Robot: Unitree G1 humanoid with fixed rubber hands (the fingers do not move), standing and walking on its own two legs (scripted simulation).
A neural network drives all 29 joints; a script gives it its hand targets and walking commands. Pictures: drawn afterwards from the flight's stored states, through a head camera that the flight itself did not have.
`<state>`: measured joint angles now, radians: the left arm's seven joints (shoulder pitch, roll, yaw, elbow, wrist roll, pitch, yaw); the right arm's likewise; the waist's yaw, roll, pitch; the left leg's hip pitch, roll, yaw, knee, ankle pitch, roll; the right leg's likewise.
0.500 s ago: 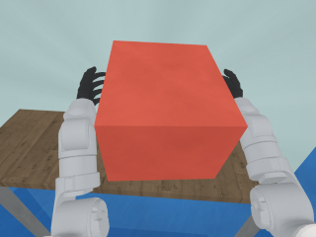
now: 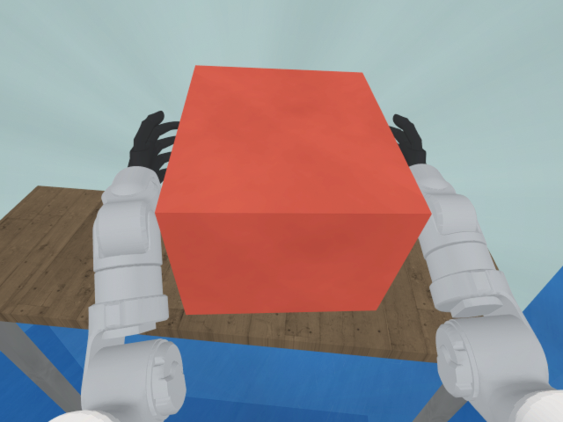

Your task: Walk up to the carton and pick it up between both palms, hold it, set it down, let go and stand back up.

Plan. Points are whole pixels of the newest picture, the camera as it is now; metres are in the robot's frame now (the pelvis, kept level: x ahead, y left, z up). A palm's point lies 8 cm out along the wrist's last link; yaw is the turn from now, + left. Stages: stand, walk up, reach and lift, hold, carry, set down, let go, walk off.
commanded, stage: hold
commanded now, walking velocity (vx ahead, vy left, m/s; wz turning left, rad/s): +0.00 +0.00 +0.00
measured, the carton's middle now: (282, 182) +0.39 +0.00 +0.19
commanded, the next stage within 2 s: none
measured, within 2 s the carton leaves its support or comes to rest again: neither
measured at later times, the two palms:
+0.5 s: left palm (155, 184) +0.36 +0.17 +0.21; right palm (417, 182) +0.36 -0.18 +0.21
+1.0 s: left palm (146, 179) +0.37 +0.19 +0.21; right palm (403, 165) +0.38 -0.17 +0.22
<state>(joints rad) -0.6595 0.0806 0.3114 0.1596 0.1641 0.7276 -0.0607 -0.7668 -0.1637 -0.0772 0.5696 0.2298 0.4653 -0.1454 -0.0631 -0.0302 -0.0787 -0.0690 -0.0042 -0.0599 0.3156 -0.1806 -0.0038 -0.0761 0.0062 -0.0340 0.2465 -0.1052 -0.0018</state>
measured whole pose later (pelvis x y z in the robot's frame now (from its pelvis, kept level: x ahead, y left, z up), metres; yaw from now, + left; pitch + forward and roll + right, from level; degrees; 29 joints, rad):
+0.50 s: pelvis +0.00 +0.00 +0.00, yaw -1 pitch -4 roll -1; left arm -0.59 0.06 0.27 0.09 0.17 0.73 -0.04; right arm -0.70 -0.18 -0.07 0.51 0.26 0.47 -0.14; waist -0.08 -0.04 -0.07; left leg -0.08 0.00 -0.05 0.34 -0.19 0.00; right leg -0.07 0.01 -0.02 0.24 -0.10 0.00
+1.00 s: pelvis +0.01 +0.00 +0.00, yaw +1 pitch -4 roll -1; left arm -0.61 0.08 0.31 0.14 0.16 0.71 -0.06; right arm -0.76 -0.17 -0.04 0.57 0.25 0.46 -0.15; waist -0.07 -0.05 -0.07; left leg -0.05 0.00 -0.07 0.32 -0.20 -0.01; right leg -0.05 0.02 -0.04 0.24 -0.12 -0.01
